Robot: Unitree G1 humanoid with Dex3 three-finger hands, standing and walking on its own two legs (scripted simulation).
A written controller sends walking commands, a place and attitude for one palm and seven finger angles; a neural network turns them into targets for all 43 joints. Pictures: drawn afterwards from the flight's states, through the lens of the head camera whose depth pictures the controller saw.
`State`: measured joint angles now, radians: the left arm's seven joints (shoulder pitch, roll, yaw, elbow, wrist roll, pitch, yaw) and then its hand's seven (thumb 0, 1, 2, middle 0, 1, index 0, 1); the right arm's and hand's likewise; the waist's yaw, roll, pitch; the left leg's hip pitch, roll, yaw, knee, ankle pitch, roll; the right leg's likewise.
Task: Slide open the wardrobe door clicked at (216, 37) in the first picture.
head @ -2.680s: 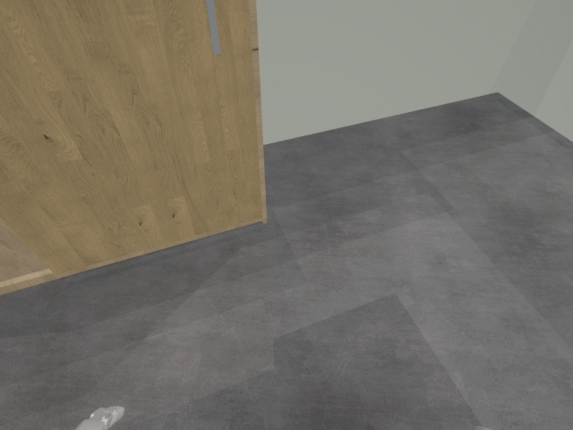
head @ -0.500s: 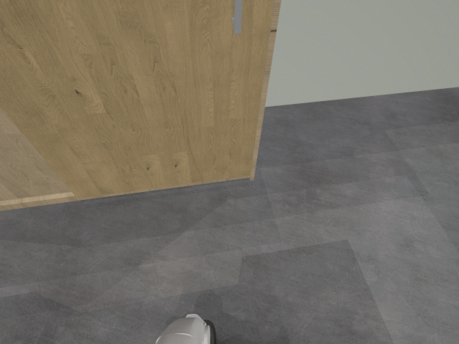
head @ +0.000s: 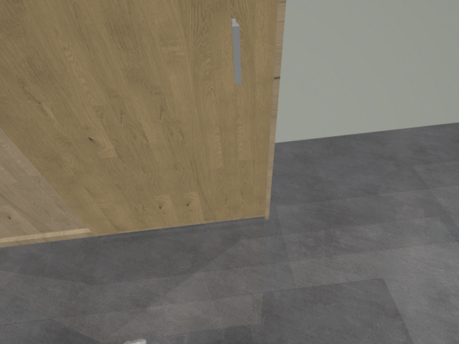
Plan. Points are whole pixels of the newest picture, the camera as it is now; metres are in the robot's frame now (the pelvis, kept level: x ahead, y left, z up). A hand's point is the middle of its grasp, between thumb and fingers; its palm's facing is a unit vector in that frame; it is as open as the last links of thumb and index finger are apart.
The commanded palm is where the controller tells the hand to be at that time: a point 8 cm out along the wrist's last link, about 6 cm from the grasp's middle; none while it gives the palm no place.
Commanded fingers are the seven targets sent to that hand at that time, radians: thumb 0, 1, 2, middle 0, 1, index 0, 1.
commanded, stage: take the last steps up to it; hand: right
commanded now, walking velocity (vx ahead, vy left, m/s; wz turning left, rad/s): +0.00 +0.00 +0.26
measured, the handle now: (236, 52) +0.77 +0.00 +0.14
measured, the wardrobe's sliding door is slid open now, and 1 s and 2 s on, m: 0.00 0.00 0.00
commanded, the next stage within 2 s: come to a stop and stand still in 1.02 s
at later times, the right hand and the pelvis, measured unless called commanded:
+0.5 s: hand out of the picture +0.15 -0.14 -0.16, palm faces -0.17 +0.97 -0.18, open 7.4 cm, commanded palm none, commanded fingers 0.00 -0.90 -0.90 0.20 0.30 0.20 0.30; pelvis +0.04 +0.03 +0.01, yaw +8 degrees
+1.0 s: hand out of the picture +0.14 -0.15 -0.19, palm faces -0.06 +0.99 -0.09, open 7.4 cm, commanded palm none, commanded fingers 0.00 -0.90 -0.90 0.20 0.30 0.20 0.30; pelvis +0.21 +0.01 -0.01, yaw +8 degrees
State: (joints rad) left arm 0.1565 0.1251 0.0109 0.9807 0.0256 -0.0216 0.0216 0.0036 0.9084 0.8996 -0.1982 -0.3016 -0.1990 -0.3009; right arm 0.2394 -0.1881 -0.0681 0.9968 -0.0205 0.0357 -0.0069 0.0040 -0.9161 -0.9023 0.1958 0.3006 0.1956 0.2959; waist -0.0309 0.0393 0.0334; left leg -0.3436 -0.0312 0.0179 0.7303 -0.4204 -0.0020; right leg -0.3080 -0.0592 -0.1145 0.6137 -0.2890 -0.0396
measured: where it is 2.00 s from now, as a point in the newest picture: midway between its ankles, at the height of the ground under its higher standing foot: outside the picture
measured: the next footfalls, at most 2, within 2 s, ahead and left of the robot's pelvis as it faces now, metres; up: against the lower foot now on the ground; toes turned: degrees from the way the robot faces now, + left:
left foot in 0.50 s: +0.07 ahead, +0.16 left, +0.00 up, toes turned +15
right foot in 0.90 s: +0.33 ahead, -0.06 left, +0.00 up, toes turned -3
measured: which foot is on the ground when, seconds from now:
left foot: up 0.00-0.48, down 0.50-0.92, up 0.94-1.00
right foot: down 0.00-0.50, up 0.52-0.88, down 0.90-1.00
